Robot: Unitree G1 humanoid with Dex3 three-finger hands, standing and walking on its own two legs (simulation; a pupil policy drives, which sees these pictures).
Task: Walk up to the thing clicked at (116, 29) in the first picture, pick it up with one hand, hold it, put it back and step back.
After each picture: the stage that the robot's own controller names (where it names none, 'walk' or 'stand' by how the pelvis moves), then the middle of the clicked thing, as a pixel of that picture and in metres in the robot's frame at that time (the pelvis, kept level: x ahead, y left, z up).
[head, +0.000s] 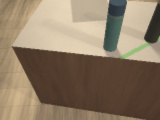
stand; (113, 27) +0.61 -0.13 +0.05
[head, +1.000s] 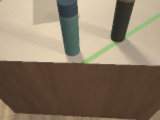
rise first; (70, 29) +0.53 +0.08 +0.09
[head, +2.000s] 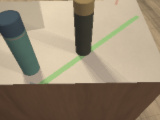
rise first; (21, 47) +0.43 +0.22 +0.09
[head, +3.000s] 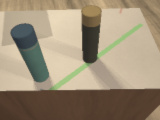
stand; (33, 56) +0.43 +0.20 +0.05
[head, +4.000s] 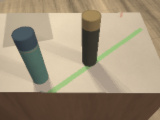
stand; (33, 59) +0.43 +0.20 +0.05
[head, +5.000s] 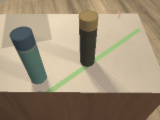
stand; (31, 59) +0.43 +0.21 +0.05
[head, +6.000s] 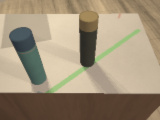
stand; (31, 59) +0.43 +0.21 +0.05
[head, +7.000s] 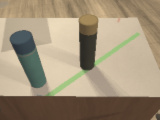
rise first; (31, 62) +0.42 +0.22 +0.05
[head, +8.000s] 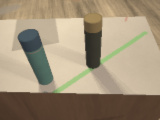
go down; (38, 60) +0.43 +0.21 +0.05
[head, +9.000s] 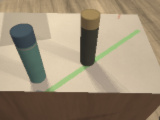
go down; (31, 57) +0.43 +0.20 +0.06
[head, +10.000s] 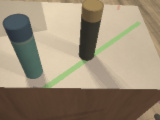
go down; (26, 51) +0.43 +0.20 +0.07
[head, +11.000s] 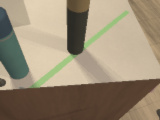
close in; (8, 49) +0.42 +0.21 +0.10
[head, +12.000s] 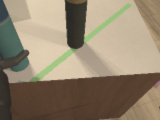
close; (6, 38) +0.45 +0.22 +0.12
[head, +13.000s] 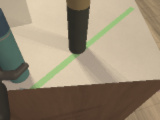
lift; (6, 51) +0.40 +0.22 +0.11
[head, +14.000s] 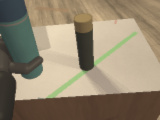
lift; (20, 40) +0.33 +0.16 +0.27
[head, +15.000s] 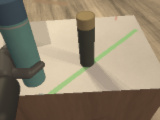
hold; (22, 47) +0.34 +0.17 +0.22
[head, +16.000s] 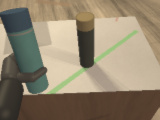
hold; (27, 54) +0.35 +0.18 +0.18
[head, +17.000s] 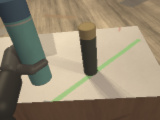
crouch; (28, 45) +0.34 +0.16 +0.25
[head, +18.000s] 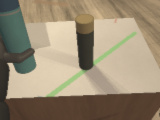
crouch; (14, 34) +0.40 +0.20 +0.23
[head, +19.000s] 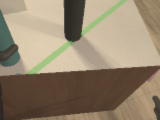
lower; out of the picture +0.46 +0.23 +0.11
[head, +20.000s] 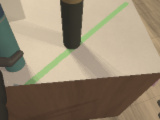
lower; (1, 38) +0.45 +0.22 +0.12
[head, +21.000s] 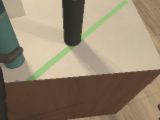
lower; (1, 34) +0.46 +0.22 +0.12
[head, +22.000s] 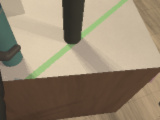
lower; out of the picture +0.46 +0.22 +0.12
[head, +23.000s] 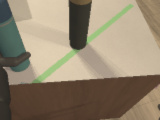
open; (8, 38) +0.44 +0.21 +0.12
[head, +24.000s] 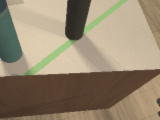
rise; (0, 29) +0.44 +0.21 +0.12
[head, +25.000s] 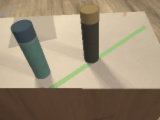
sink last; (33, 52) +0.45 +0.22 +0.09
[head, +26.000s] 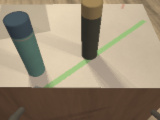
stand; (28, 49) +0.43 +0.21 +0.10
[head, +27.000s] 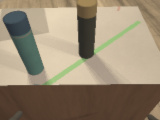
stand; (27, 47) +0.45 +0.22 +0.10
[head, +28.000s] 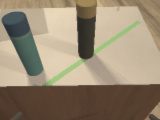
stand; (26, 48) +0.45 +0.22 +0.10
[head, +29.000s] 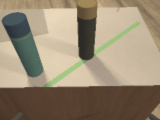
stand; (26, 49) +0.44 +0.22 +0.10
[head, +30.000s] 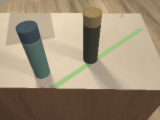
stand; (35, 53) +0.46 +0.21 +0.06
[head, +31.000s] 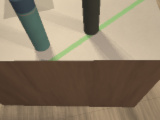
walk; (32, 24) +0.53 +0.21 +0.07
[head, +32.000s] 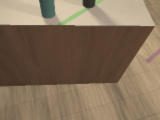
walk; out of the picture +0.73 +0.17 +0.06
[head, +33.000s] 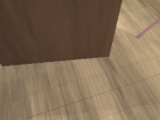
stand; out of the picture +1.03 +0.30 +0.08
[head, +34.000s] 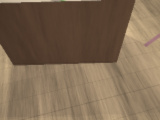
stand; out of the picture +1.07 +0.21 +0.05
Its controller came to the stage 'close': yes
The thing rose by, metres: 0.22
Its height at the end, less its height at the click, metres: +0.00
